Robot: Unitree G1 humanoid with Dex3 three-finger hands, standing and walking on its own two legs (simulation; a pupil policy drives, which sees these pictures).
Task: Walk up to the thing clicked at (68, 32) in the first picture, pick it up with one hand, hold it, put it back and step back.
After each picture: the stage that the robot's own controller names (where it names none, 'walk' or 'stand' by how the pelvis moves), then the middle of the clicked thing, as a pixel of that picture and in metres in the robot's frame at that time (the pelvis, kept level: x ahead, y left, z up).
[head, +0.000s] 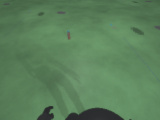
stand; (68, 35) +1.96 +0.67 -0.66
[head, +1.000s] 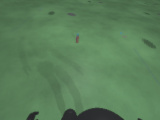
walk; (77, 38) +1.88 +0.34 -0.63
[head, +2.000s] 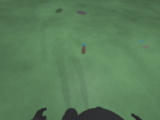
walk; (83, 48) +1.32 +0.13 -0.64
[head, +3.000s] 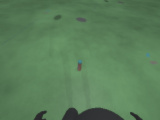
walk; (79, 65) +0.90 +0.16 -0.64
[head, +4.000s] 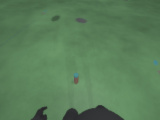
walk; (76, 78) +0.61 +0.17 -0.64
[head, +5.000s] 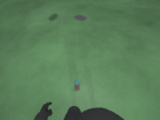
stand; (77, 85) +0.46 +0.17 -0.63
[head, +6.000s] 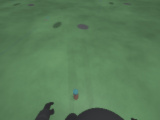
stand; (75, 94) +0.40 +0.17 -0.65
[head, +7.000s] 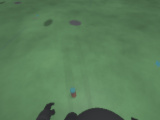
stand; (73, 92) +0.39 +0.21 -0.65
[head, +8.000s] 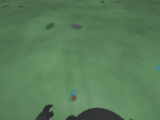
stand; (73, 95) +0.38 +0.20 -0.66
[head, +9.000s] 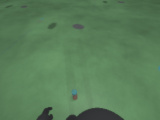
stand; (74, 95) +0.39 +0.19 -0.66
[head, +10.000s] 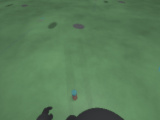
stand; (74, 95) +0.39 +0.19 -0.66
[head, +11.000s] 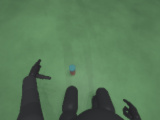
go down; (72, 70) +0.45 +0.16 -0.47
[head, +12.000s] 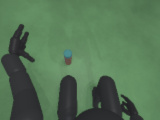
go down; (68, 58) +0.50 +0.17 -0.29
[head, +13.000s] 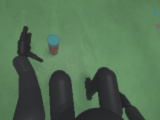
close in; (53, 46) +0.50 +0.20 -0.21
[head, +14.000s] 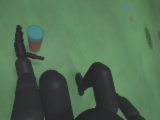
close; (35, 41) +0.49 +0.23 -0.18
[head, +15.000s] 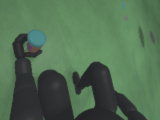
lift; (34, 44) +0.46 +0.22 -0.18
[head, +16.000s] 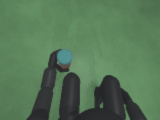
lift; (65, 62) +0.36 +0.20 -0.03
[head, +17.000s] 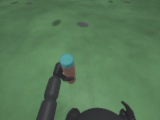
hold; (69, 71) +0.31 +0.15 +0.10
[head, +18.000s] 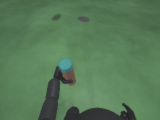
hold; (68, 74) +0.31 +0.16 +0.05
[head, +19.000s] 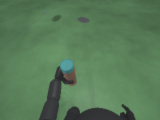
hold; (70, 74) +0.30 +0.15 +0.05
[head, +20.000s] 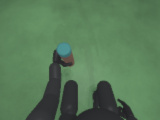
crouch; (67, 57) +0.42 +0.15 -0.02
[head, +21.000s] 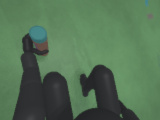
lower; (41, 44) +0.48 +0.21 -0.14
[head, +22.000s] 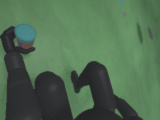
lower; (25, 41) +0.48 +0.24 -0.19
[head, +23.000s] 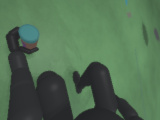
lower; (29, 41) +0.47 +0.23 -0.18
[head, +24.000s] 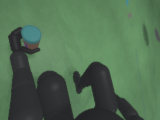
lower; (31, 42) +0.47 +0.23 -0.18
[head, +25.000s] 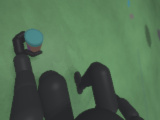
rest; (34, 45) +0.46 +0.22 -0.18
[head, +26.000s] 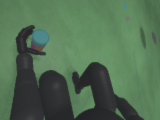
withdraw; (38, 44) +0.47 +0.20 -0.20
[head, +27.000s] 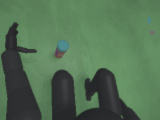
stand; (60, 50) +0.46 +0.17 -0.21
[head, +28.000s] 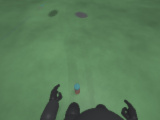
stand; (77, 89) +0.40 +0.12 -0.56
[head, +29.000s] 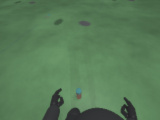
stand; (78, 94) +0.40 +0.12 -0.60
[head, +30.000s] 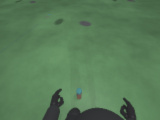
stand; (79, 94) +0.40 +0.12 -0.60
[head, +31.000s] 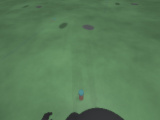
stand; (81, 95) +0.41 +0.12 -0.65
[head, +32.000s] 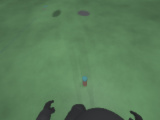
walk; (84, 81) +0.50 +0.08 -0.63
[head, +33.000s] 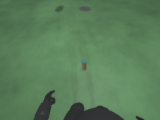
walk; (84, 65) +0.77 +0.13 -0.63
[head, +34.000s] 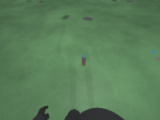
stand; (83, 60) +1.05 +0.15 -0.64
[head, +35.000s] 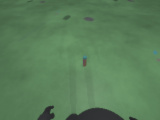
stand; (84, 61) +1.05 +0.13 -0.66
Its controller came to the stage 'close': yes
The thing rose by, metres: 0.70
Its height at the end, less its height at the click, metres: +0.00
